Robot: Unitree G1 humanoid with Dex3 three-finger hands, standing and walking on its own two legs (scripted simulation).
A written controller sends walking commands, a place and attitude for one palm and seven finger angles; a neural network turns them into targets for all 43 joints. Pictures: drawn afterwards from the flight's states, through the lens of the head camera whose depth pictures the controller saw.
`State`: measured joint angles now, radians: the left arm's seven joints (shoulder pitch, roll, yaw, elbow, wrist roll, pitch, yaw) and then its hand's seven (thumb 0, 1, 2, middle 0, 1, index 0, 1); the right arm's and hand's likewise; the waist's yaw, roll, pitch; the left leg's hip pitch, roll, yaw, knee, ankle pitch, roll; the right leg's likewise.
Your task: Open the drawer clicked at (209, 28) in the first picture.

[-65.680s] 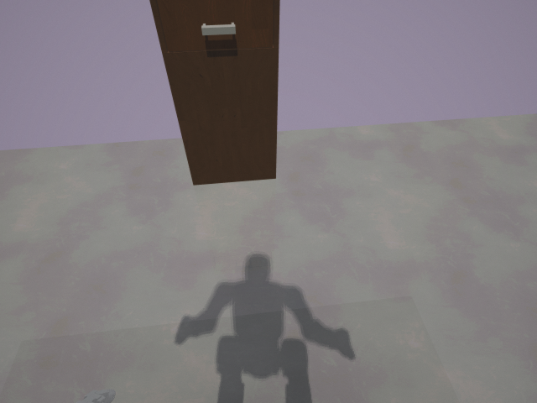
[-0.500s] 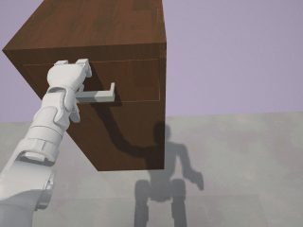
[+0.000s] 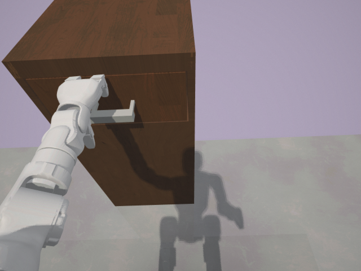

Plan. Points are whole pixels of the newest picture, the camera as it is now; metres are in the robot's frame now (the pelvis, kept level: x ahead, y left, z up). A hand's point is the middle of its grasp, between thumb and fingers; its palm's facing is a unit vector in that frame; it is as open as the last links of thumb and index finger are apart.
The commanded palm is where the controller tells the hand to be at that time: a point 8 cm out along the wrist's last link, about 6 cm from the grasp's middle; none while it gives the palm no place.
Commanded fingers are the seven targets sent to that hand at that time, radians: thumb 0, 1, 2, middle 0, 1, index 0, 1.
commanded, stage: re-aim the fingers above the handle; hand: left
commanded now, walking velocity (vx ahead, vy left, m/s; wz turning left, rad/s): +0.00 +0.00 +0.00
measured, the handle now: (112, 110) +0.52 +0.19 +0.05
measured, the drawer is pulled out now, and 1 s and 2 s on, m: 0.00 0.00 0.00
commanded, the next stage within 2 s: lower the fingers behind the handle in 1.08 s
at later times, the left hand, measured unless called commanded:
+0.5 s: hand (98, 114) +0.45 +0.20 +0.10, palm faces -0.13 +0.00 -0.99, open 13.7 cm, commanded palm +0.44 +0.19 +0.16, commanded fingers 0.00 -0.50 0.30 -0.30 -1.20 -0.30 -1.20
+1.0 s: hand (106, 99) +0.47 +0.17 +0.13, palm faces -0.03 +0.01 -1.00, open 13.6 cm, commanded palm +0.44 +0.20 +0.16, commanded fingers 0.00 -0.50 0.30 -0.30 -1.20 -0.30 -1.20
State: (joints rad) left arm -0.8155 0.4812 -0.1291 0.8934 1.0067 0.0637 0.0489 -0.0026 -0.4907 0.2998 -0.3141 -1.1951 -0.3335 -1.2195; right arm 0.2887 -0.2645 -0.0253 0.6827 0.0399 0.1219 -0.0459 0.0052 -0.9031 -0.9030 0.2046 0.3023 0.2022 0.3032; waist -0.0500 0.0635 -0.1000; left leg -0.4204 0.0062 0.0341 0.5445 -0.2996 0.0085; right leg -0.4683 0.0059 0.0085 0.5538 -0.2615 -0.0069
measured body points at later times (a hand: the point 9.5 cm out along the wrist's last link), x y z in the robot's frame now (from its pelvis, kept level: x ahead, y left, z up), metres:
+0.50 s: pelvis +0.00 +0.00 +0.00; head +0.03 -0.02 +0.45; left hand +0.45 +0.19 +0.15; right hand +0.09 -0.25 -0.14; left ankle -0.03 +0.12 -0.73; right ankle +0.00 -0.11 -0.73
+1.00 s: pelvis -0.01 +0.00 +0.00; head +0.02 -0.03 +0.45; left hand +0.47 +0.17 +0.18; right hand +0.07 -0.26 -0.14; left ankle -0.03 +0.12 -0.73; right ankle +0.00 -0.11 -0.73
